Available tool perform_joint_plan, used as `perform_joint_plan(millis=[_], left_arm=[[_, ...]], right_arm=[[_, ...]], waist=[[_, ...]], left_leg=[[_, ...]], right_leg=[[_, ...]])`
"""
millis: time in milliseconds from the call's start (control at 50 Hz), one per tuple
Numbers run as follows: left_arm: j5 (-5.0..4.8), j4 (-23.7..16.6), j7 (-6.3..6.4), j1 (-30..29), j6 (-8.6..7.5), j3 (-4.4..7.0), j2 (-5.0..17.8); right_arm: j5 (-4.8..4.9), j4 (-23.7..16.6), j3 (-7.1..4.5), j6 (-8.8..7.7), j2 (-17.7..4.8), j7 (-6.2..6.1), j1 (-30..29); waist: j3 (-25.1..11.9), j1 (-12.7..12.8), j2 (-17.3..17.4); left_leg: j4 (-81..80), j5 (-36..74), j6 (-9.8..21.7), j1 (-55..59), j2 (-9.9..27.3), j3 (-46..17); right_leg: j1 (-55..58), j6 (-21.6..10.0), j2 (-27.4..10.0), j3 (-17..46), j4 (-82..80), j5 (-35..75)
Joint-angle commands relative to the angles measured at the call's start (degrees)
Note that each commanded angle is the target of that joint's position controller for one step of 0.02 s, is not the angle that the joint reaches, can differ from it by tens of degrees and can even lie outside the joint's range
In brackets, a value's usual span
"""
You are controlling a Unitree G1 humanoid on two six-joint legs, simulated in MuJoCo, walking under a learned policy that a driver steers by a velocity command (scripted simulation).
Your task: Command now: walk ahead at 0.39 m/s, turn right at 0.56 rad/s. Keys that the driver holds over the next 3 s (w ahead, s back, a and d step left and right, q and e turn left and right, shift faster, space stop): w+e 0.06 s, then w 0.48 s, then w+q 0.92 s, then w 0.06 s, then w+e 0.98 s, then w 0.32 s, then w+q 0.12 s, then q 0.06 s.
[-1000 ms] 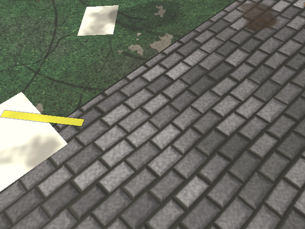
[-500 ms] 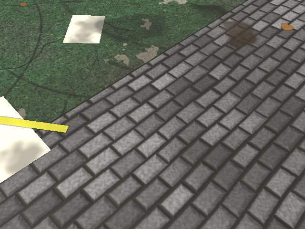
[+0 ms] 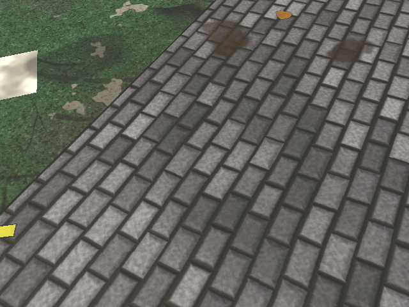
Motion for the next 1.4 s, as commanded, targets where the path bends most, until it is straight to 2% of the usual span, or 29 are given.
perform_joint_plan(millis=[20,140,220,240,260,280,300,320,360,420,540,620,680,720,740,760,780,800,820,860,960,1140,1240,1260,1280,1300,1320,1360,1400], left_arm=[[0.16,-1.3,0.34,5.0,-0.75,2.41,10.0],[0.53,-0.9,0.77,6.2,-1.60,2.24,9.5],[0.21,-1.1,0.79,2.6,-2.28,2.22,10.8],[-0.17,-1.7,0.37,2.4,-2.71,1.71,9.2],[-1.15,-3.1,0.10,5.7,-3.06,0.49,3.7],[-0.08,-2.4,0.19,8.8,-2.71,0.71,6.0],[1.08,-1.9,0.17,5.2,-2.26,0.93,7.7],[1.39,-2.5,-0.54,0.7,-2.34,0.72,7.2],[1.90,-3.2,-1.29,-1.9,-1.92,0.49,6.2],[2.17,-3.3,-1.97,-3.1,-1.04,-0.04,4.9],[1.94,-8.7,-2.81,-19.3,-0.95,-1.91,2.1],[1.31,-11.0,-2.51,-26.0,-1.22,-2.66,1.9],[1.25,-10.7,-1.59,-23.6,-1.82,-2.09,3.9],[1.48,-7.0,-0.50,-11.8,-2.83,-0.89,6.4],[2.61,-5.3,0.41,-3.3,-3.48,0.15,9.5],[4.05,-5.5,1.12,2.1,-3.35,1.51,15.0],[2.33,-5.5,0.61,0.1,-2.32,1.66,13.9],[1.27,-6.3,0.35,-5.1,-2.03,0.57,8.9],[0.98,-6.7,0.17,-9.0,-2.39,-0.20,5.5],[0.96,-5.9,0.49,-10.2,-3.33,-0.72,3.4],[0.26,-3.7,0.54,-6.7,-5.48,-0.09,4.2],[0.61,-0.3,1.14,0.3,-4.69,0.34,6.3],[1.04,0.6,2.00,1.2,-2.37,1.12,9.7],[0.88,0.3,1.93,1.0,-1.75,1.27,10.3],[0.88,-1.1,1.72,0.4,-1.62,1.07,9.6],[0.36,-5.4,0.41,2.5,-2.06,-0.42,2.2],[0.66,-7.6,0.15,-4.9,-2.80,0.58,7.3],[0.00,-8.7,-0.02,-8.4,-4.18,0.03,6.3],[1.65,-7.7,0.10,-6.1,-2.81,0.11,6.0]], right_arm=[[0.21,-6.4,-0.62,-1.39,-4.1,0.13,-9.2],[0.58,-9.8,0.23,-2.58,-3.3,0.95,-12.7],[0.81,-5.9,-1.20,-3.64,-6.0,-0.46,3.2],[0.14,-4.5,-2.24,-4.31,-9.4,-1.36,11.6],[-0.80,-3.9,-3.16,-4.13,-14.4,-2.00,18.3],[0.20,-2.2,-3.61,-3.37,-14.6,-1.59,17.1],[0.88,-3.6,-2.59,-3.22,-9.0,-1.15,11.5],[1.18,-4.2,-1.75,-3.55,-5.4,-0.78,8.0],[0.80,-3.2,-0.74,-4.40,-2.8,-0.80,7.7],[1.50,-0.6,-0.62,-5.78,-2.7,-0.34,12.0],[2.01,2.9,-0.23,-5.62,-2.0,-0.38,18.0],[1.92,4.9,-0.38,-5.33,-3.6,-0.94,21.9],[1.65,5.3,-0.58,-4.85,-4.6,-1.46,20.9],[1.87,5.3,-0.70,-4.63,-5.1,-1.32,19.8],[2.38,4.3,-0.41,-4.74,-4.0,-1.07,19.4],[4.08,1.9,0.94,-4.65,2.5,-0.93,23.4],[3.36,2.5,-0.37,-3.74,-1.7,-1.64,25.3],[2.22,2.8,-1.23,-3.08,-3.6,-1.69,21.8],[1.95,2.4,-0.97,-3.03,-1.7,-1.15,19.0],[0.83,2.2,-1.27,-1.88,-0.5,-0.27,17.5],[0.44,-0.5,-1.50,0.20,1.2,1.41,11.6],[0.27,-7.9,-0.06,-0.21,1.9,3.22,-6.2],[-0.13,-7.3,-1.34,-0.41,-0.7,2.42,0.1],[-0.32,-5.2,-2.22,-0.94,-2.1,1.92,7.2],[-0.99,-2.4,-3.83,-1.28,-5.9,0.99,16.6],[-0.70,-3.2,-5.52,-1.07,-13.0,0.20,15.6],[1.01,-4.2,-5.62,-0.29,-13.2,-0.03,18.1],[1.76,-3.1,-4.36,-0.35,-8.1,-0.79,12.5],[2.20,-3.7,-3.28,-1.28,-4.7,-1.06,8.1]], waist=[[3.9,2.3,-6.8],[4.3,2.7,-8.2],[-1.3,-5.6,-5.6],[-7.4,-9.2,-0.7],[-13.8,-8.9,10.1],[-11.3,-5.7,12.7],[-2.6,-3.8,3.8],[1.5,-3.6,-0.4],[2.4,-2.2,2.1],[1.1,-1.5,3.2],[4.0,-4.1,2.3],[4.2,-5.7,2.4],[2.7,-3.3,2.5],[-3.5,2.0,1.5],[-9.1,5.3,-0.6],[-18.1,4.6,-11.3],[-20.0,2.9,-12.3],[-10.1,0.7,-6.6],[-3.5,-0.3,-5.3],[1.1,-2.6,-7.0],[2.3,-4.0,-5.8],[5.4,-0.4,-5.5],[-0.3,-4.2,-7.7],[-4.5,-7.3,-6.7],[-9.9,-11.6,-2.4],[-14.1,-7.2,11.7],[-16.7,-10.6,4.2],[-3.1,-6.6,-1.8],[-0.6,-2.1,-3.0]], left_leg=[[-3.9,1.9,-0.8,-10.9,-0.6,0.5],[-12.7,3.0,1.5,-3.2,-2.2,2.4],[-21.8,1.7,5.6,23.2,-5.4,4.2],[-24.2,-5.0,8.1,34.8,1.8,-4.0],[-30.3,-21.1,12.5,47.0,16.4,-28.2],[-37.4,-26.5,15.8,43.3,20.6,-44.8],[-37.0,-28.9,15.6,35.6,18.8,-38.2],[-37.2,-21.2,14.9,29.4,15.3,-28.8],[-38.3,-5.4,13.3,25.2,10.4,-17.7],[-38.4,10.9,13.9,26.3,8.7,-11.4],[-40.4,23.7,13.4,27.2,5.4,-3.0],[-38.2,30.1,13.0,28.9,6.6,-4.7],[-32.4,39.2,12.1,32.5,8.1,-6.4],[-18.7,44.4,10.5,30.7,5.6,-4.9],[-6.5,31.8,9.6,21.4,3.3,-3.8],[12.4,-0.5,7.5,4.8,-3.9,1.1],[21.6,-18.9,8.1,-1.3,-6.1,0.0],[23.4,-14.2,8.4,-3.7,-2.6,-1.7],[21.5,-10.2,8.2,-3.4,-0.6,-1.4],[18.3,-7.3,7.4,-0.4,1.6,-0.8],[15.8,0.0,5.9,-5.1,2.9,0.6],[-8.7,9.8,7.3,-4.5,0.9,8.4],[-13.4,-3.8,12.9,7.2,-6.6,12.4],[-17.0,-3.4,14.5,16.2,-8.5,11.8],[-20.8,-5.9,17.3,30.7,-3.8,3.4],[-23.5,-6.6,25.4,49.0,14.3,-26.6],[-31.3,-5.1,27.7,50.1,17.2,-40.7],[-32.9,6.9,23.4,36.5,13.5,-24.3],[-34.1,17.6,20.3,26.9,7.9,-16.1]], right_leg=[[4.0,-8.0,-15.2,16.3,-5.2,-3.8],[2.1,-6.3,-15.3,15.4,-0.9,11.2],[-3.6,-1.4,-12.2,11.3,13.2,30.4],[-8.7,0.3,-8.3,7.1,27.1,25.4],[-22.2,2.5,-0.5,0.7,44.5,-3.6],[-30.1,2.3,0.6,-0.7,52.1,-18.0],[-32.4,1.4,-3.8,0.1,55.2,-12.7],[-31.5,1.4,-5.7,-0.9,53.4,-8.5],[-28.9,2.1,-8.2,-2.6,49.2,-5.7],[-29.6,3.3,-8.7,-5.4,47.9,-4.1],[-33.8,5.7,-10.3,-12.0,32.0,6.0],[-27.9,5.4,-8.0,-13.3,21.0,9.4],[-22.1,3.6,-6.5,-12.1,17.1,5.8],[-6.0,1.4,-4.7,-12.4,11.4,5.5],[8.3,-0.7,-11.9,-5.7,11.0,3.3],[24.6,-5.0,-29.6,15.9,9.6,-1.6],[21.4,-8.3,-34.0,28.9,3.7,-4.8],[13.1,-6.9,-30.7,21.4,1.9,-9.3],[5.2,-5.6,-27.8,13.6,-1.0,-7.2],[-3.1,-2.7,-23.6,3.4,-4.2,0.1],[-3.4,-2.5,-22.0,-7.8,-7.5,9.9],[3.8,-1.0,-21.7,-20.0,-5.4,22.6],[11.0,0.3,-23.0,-24.0,14.1,53.8],[8.1,1.0,-22.6,-24.6,25.1,50.8],[-2.7,2.9,-21.1,-25.0,41.3,36.0],[-29.7,6.6,-10.6,-23.4,62.1,-16.7],[-37.6,7.0,-6.5,-10.1,68.8,-19.5],[-38.9,6.1,-12.5,-8.1,60.8,-8.2],[-31.2,7.1,-14.1,-7.7,54.1,-7.0]])
Next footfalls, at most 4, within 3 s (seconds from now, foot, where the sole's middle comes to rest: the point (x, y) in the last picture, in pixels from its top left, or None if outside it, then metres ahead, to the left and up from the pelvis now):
0.24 left None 0.27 0.13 -0.79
0.74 right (262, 292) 0.55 -0.08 -0.79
1.28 left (200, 223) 0.80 0.13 -0.79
1.84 right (210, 152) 1.15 0.11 -0.79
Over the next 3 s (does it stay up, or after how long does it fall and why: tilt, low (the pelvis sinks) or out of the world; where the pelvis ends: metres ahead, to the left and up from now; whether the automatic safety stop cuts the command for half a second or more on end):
stays up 1.58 0.16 -0.01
